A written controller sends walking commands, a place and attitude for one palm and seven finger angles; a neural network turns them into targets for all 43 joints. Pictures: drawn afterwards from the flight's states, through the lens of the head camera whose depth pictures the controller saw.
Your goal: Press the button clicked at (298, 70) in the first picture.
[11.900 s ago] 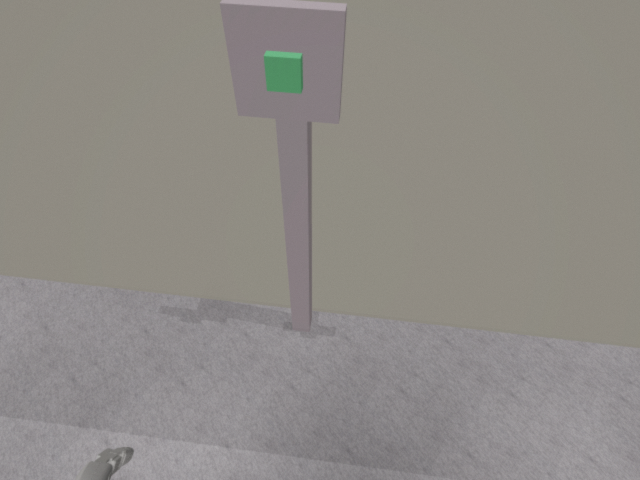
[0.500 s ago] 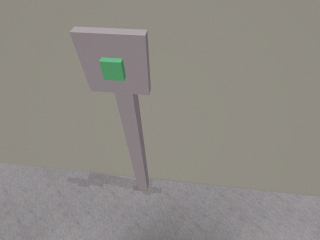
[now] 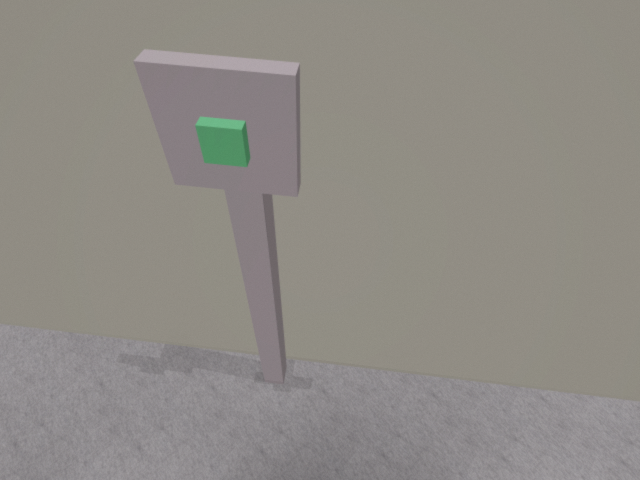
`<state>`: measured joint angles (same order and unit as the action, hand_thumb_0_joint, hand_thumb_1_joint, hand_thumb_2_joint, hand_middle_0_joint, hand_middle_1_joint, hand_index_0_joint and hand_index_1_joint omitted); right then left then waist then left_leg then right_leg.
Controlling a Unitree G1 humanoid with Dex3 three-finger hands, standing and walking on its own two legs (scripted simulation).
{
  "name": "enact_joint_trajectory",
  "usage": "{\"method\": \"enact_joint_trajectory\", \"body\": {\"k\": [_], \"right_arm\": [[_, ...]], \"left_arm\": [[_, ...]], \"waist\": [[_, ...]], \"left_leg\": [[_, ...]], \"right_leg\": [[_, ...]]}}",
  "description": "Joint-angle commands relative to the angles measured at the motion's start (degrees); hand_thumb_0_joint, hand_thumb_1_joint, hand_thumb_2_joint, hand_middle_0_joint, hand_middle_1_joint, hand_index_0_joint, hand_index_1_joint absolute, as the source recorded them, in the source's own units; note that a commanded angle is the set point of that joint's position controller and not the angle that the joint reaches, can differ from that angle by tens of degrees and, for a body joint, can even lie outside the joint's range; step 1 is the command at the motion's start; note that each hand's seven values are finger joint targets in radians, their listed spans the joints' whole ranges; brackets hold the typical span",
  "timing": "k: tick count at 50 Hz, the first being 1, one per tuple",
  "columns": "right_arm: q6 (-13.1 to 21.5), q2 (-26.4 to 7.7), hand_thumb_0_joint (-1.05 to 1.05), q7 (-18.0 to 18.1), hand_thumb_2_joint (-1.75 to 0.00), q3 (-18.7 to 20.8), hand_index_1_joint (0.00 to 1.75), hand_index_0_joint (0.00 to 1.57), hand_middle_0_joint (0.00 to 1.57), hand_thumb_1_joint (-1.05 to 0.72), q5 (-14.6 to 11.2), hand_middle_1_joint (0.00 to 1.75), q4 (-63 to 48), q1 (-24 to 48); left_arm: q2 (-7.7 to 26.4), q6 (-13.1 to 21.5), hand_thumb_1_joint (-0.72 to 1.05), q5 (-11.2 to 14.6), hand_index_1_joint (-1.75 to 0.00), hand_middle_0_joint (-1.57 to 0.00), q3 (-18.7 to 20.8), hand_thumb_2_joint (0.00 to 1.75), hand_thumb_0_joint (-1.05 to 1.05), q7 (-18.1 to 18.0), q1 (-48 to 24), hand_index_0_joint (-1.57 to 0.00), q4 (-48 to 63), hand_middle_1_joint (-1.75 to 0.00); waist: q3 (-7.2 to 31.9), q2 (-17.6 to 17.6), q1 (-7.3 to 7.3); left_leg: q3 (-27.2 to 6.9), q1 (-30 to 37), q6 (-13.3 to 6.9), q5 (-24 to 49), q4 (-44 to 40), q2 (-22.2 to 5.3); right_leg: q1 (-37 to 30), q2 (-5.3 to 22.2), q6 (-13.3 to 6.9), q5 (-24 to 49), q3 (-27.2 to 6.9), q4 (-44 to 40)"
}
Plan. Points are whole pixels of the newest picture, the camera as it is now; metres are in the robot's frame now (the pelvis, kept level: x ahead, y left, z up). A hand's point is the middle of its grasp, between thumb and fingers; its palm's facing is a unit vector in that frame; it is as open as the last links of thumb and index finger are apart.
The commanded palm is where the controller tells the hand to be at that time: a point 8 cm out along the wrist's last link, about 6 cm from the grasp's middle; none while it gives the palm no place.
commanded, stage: raise the hand and make a fist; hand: left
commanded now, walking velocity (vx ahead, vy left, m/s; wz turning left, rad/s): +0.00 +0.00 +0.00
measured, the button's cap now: (225, 140) +0.47 +0.16 +0.18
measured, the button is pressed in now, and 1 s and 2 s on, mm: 0 0 0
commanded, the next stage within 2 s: aim a knuckle at the button in 1.94 s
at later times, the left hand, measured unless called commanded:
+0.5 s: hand out of the picture +0.11 +0.18 +0.02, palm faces +0.14 -0.99 -0.08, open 4.5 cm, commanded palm +0.11 +0.22 +0.02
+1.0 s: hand (138, 423) +0.16 +0.19 +0.07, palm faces -0.08 -0.99 -0.07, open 3.1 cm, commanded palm +0.13 +0.26 +0.10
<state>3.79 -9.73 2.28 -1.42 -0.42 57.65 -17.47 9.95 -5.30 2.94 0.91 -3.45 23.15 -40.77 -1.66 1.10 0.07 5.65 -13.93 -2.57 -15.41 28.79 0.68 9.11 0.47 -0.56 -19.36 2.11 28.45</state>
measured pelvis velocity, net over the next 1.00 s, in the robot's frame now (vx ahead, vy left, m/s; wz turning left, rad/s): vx -0.03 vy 0.00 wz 0.05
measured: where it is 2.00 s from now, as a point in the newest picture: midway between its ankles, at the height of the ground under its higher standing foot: outside the picture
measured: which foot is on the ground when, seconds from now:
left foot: down 0.00-1.00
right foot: down 0.00-1.00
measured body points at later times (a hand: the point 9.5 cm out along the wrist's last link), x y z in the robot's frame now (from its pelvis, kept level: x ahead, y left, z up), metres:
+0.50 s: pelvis -0.04 -0.04 -0.05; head -0.03 -0.03 +0.40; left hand +0.09 +0.23 +0.03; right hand +0.20 -0.27 -0.09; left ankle +0.00 +0.09 -0.74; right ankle -0.05 -0.11 -0.74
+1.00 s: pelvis -0.03 +0.00 -0.02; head -0.02 +0.00 +0.43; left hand +0.16 +0.25 +0.07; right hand +0.14 -0.24 -0.09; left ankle +0.00 +0.09 -0.74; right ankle -0.05 -0.11 -0.74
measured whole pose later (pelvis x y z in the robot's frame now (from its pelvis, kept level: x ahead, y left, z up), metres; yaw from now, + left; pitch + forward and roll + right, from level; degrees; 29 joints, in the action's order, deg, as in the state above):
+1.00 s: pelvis -0.03 +0.00 -0.02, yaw +3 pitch +3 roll -2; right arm 15.8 -15.9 4.0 -0.8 -3.2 34.4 -15.7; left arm 16.9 10.1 17.8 10.8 21.0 23.2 9.5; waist 2.9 -2.5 -0.4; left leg 2.2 -27.5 -2.8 -18.4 42.4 -0.4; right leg 20.2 -0.5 -0.7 -22.7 4.7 39.4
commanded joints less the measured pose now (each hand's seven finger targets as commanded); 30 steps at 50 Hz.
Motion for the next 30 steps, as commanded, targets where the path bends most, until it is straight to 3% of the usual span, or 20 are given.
{"method": "enact_joint_trajectory", "body": {"k": [1, 2, 3, 4, 6, 8, 9, 10, 11, 12, 14, 15, 16, 19, 20, 21, 22, 24, 26, 30], "right_arm": [[14.22, -7.03, 0.00, 1.86, -0.90, 2.24, 0.30, 0.20, 0.20, -0.90, -2.24, 0.30, -12.17, 2.66], [14.49, -9.26, 0.00, 1.44, -0.90, 2.99, 0.30, 0.20, 0.20, -0.90, -2.35, 0.30, -16.93, 3.89], [15.00, -11.07, 0.00, 1.52, -0.90, 4.19, 0.30, 0.20, 0.20, -0.90, -1.89, 0.30, -18.08, 4.66], [15.25, -11.43, 0.00, 1.58, -0.90, 4.45, 0.30, 0.20, 0.20, -0.90, -1.09, 0.30, -19.70, 4.91], [14.07, -11.57, 0.00, 0.71, -0.90, 5.25, 0.30, 0.20, 0.20, -0.90, -0.64, 0.30, -22.55, 6.05], [12.29, -11.67, 0.00, -0.19, -0.90, 6.55, 0.30, 0.20, 0.20, -0.90, -0.25, 0.30, -24.87, 8.70], [12.08, -11.93, 0.00, -0.77, -0.90, 6.85, 0.30, 0.20, 0.20, -0.90, -0.32, 0.30, -26.86, 10.44], [11.68, -12.13, 0.00, -1.51, -0.90, 7.48, 0.30, 0.20, 0.20, -0.90, -0.80, 0.30, -28.26, 11.06], [11.49, -12.64, 0.00, -1.90, -0.90, 7.40, 0.30, 0.20, 0.20, -0.90, -0.79, 0.30, -30.22, 11.99], [11.24, -12.58, 0.00, -1.96, -0.90, 7.59, 0.30, 0.20, 0.20, -0.90, -0.98, 0.30, -31.98, 12.45], [10.29, -11.31, 0.00, -1.42, -0.90, 6.92, 0.30, 0.20, 0.20, -0.90, -1.38, 0.30, -35.60, 13.29], [9.69, -11.04, 0.00, -1.05, -0.90, 6.71, 0.30, 0.20, 0.20, -0.90, -1.19, 0.30, -36.01, 12.37], [9.33, -10.20, 0.00, -0.66, -0.90, 6.38, 0.30, 0.20, 0.20, -0.90, -1.21, 0.30, -37.43, 12.42], [9.47, -8.76, 0.00, 0.50, -0.90, 5.48, 0.30, 0.20, 0.20, -0.90, -1.06, 0.30, -36.64, 8.84], [9.60, -9.13, 0.00, 0.85, -0.90, 4.84, 0.30, 0.20, 0.20, -0.90, -0.84, 0.30, -36.08, 8.07], [10.11, -9.54, 0.00, 1.33, -0.90, 4.92, 0.30, 0.20, 0.20, -0.90, -0.94, 0.30, -34.85, 7.64], [10.93, -9.77, 0.00, 1.59, -0.90, 4.27, 0.30, 0.20, 0.20, -0.90, -1.19, 0.30, -34.14, 7.90], [12.24, -11.16, 0.00, 2.05, -0.90, 3.70, 0.30, 0.20, 0.20, -0.90, -1.83, 0.30, -32.72, 7.68], [12.65, -12.27, 0.00, 2.52, -0.90, 3.55, 0.30, 0.20, 0.20, -0.90, -2.52, 0.30, -32.51, 7.81], [11.92, -11.78, 0.00, 2.65, -0.90, 3.78, 0.30, 0.20, 0.20, -0.90, -3.36, 0.30, -34.44, 9.88]], "left_arm": [[-4.47, 6.52, 0.90, 4.20, -0.42, -0.31, -5.71, 0.90, 0.00, -4.85, 5.33, -0.31, 40.01, -0.42], [-3.33, 7.13, 0.90, 6.58, -0.45, -0.34, -5.33, 0.90, 0.00, -3.73, -3.15, -0.34, 50.98, -0.45], [0.22, 9.36, 0.90, 5.81, -0.48, -0.36, -2.80, 0.90, 0.00, -2.53, -4.36, -0.36, 52.08, -0.48], [0.76, 11.84, 0.90, 5.63, -0.51, -0.39, -1.48, 0.90, 0.00, -1.21, -2.04, -0.39, 49.24, -0.51], [-0.76, 15.89, 0.90, 6.57, -0.57, -0.45, 0.71, 0.90, 0.00, 3.67, 9.77, -0.45, 37.71, -0.57], [-0.77, 22.54, 0.90, 8.31, -0.63, -0.50, 4.63, 0.90, 0.00, 10.94, 18.92, -0.50, 31.98, -0.63], [-0.22, 26.00, 0.90, 9.37, -0.66, -0.53, 4.97, 0.90, 0.00, 14.96, 19.47, -0.53, 32.52, -0.66], [3.39, 28.68, 0.90, 10.02, -0.69, -0.56, 8.83, 0.90, 0.00, 18.63, 20.36, -0.56, 30.90, -0.69], [4.85, 31.14, 0.90, 11.24, -0.72, -0.58, 9.61, 0.90, 0.00, 22.48, 18.27, -0.58, 32.23, -0.72], [9.15, 32.72, 0.90, 11.77, -0.75, -0.61, 13.49, 0.90, 0.00, 24.91, 16.34, -0.61, 34.84, -0.75], [13.18, 32.84, 0.90, 12.44, -0.81, -0.67, 16.89, 0.90, 0.00, 25.77, 11.85, -0.67, 44.32, -0.81], [14.90, 32.74, 0.90, 13.24, -0.84, -0.69, 18.23, 0.90, 0.00, 24.96, 8.34, -0.69, 48.89, -0.84], [13.88, 33.36, 0.90, 14.27, -0.87, -0.72, 17.76, 0.90, 0.00, 23.91, 4.25, -0.72, 55.20, -0.87], [11.51, 37.41, 0.90, 15.55, -0.96, -0.81, 15.42, 0.90, 0.00, 20.28, -3.26, -0.81, 65.38, -0.96], [10.81, 38.98, 0.90, 15.72, -0.99, -0.83, 12.93, 0.90, 0.00, 20.08, -8.68, -0.83, 68.15, -0.99], [11.15, 40.03, 0.90, 15.15, -1.02, -0.86, 12.43, 0.90, 0.00, 20.17, -9.84, -0.86, 66.27, -1.02], [8.71, 40.85, 0.90, 15.10, -1.05, -0.89, 8.53, 0.90, 0.00, 21.03, -10.58, -0.89, 64.39, -1.05], [9.71, 39.92, 0.90, 15.11, -1.11, -0.94, 6.60, 0.90, 0.00, 23.71, -12.14, -0.94, 58.92, -1.11], [11.90, 35.41, 0.90, 14.80, -1.17, -1.00, 6.78, 0.90, 0.00, 27.01, -11.67, -1.00, 53.08, -1.17], [17.82, 21.58, 0.90, 14.58, -1.29, -1.11, 15.38, 0.90, 0.00, 29.23, -2.59, -1.11, 46.07, -1.29]], "waist": [[14.60, -15.33, 2.25], [8.16, -10.93, 1.99], [6.64, -7.03, 3.28], [4.36, -0.52, 3.54], [2.53, 13.01, 1.47], [3.62, 21.23, -1.37], [4.98, 21.35, -2.24], [6.09, 18.34, -3.43], [8.27, 12.45, -3.08], [10.60, 6.36, -3.34], [15.82, -3.86, -4.32], [16.40, -6.88, -3.93], [18.11, -8.66, -3.21], [18.72, -10.71, 0.42], [17.42, -7.30, 2.91], [15.30, -7.73, 3.57], [11.41, -7.96, 5.12], [7.53, -5.40, 6.30], [6.77, -2.15, 5.72], [13.03, 1.03, -0.56]], "left_leg": [[-9.98, 16.74, 3.64, 30.85, -6.28, -5.75], [-10.45, 10.87, 3.35, 26.11, -5.50, -5.59], [-9.45, 7.86, 2.73, 18.23, -2.64, -4.68], [-9.09, 2.77, 2.18, 12.20, 0.01, -3.16], [-8.30, -4.58, 1.71, 10.84, 4.82, -2.02], [-6.86, -12.73, 2.42, 11.27, 9.22, -1.25], [-6.17, -15.81, 2.68, 9.70, 10.98, -0.63], [-5.37, -16.94, 3.08, 9.16, 12.47, -0.14], [-4.71, -17.32, 3.28, 8.39, 14.01, 0.44], [-4.03, -17.33, 3.17, 8.03, 15.45, 0.66], [-2.52, -16.01, 2.16, 7.43, 16.43, 0.98], [-2.76, -15.88, 1.94, 6.12, 17.05, 0.74], [-3.10, -14.80, 1.59, 4.72, 17.03, 0.46], [-5.06, -12.14, 0.66, 3.96, 19.36, -0.87], [-6.05, -13.32, 0.30, 2.28, 20.60, -1.13], [-6.37, -14.21, 0.30, 0.42, 21.18, -1.39], [-6.88, -14.72, 0.11, -1.64, 21.62, -1.52], [-7.67, -16.68, -0.09, -5.20, 21.72, -1.74], [-8.02, -18.22, -0.34, -5.88, 21.26, -1.54], [-7.86, -16.75, -0.34, -1.38, 17.23, -1.11]], "right_leg": [[13.45, 0.12, -0.68, 2.49, 1.83, 7.63], [12.65, 0.60, -0.38, 2.88, 2.51, 5.54], [14.07, 0.02, -0.69, 3.61, 2.72, 2.32], [15.01, -0.38, -0.67, 4.96, 3.50, 0.62], [17.81, -0.98, -0.30, 8.16, 3.86, 2.04], [19.64, -1.51, 0.08, 13.58, 4.59, 8.52], [19.97, -1.14, 0.26, 15.14, 3.69, 10.65], [18.90, -0.24, -0.06, 17.17, 1.96, 12.01], [18.17, 0.56, -0.13, 18.58, 0.57, 13.34], [17.75, 1.12, -0.42, 18.03, -0.73, 14.07], [17.35, 0.88, -0.71, 14.32, -1.95, 14.76], [18.06, 0.75, -0.49, 11.67, -3.26, 14.34], [18.43, 0.36, -0.50, 7.85, -3.64, 13.85], [21.86, -0.30, -0.29, 5.59, -4.61, 12.78], [23.92, -0.49, 0.38, 3.94, -5.54, 12.47], [26.03, -0.65, -0.02, 0.11, -6.02, 11.66], [28.57, -0.58, 0.04, -2.84, -6.28, 10.51], [29.57, -0.35, 0.58, -8.53, -7.48, 7.88], [27.47, 0.61, 1.93, -10.59, -10.17, 4.90], [17.35, 2.64, 3.16, -3.72, -10.84, 4.00]]}}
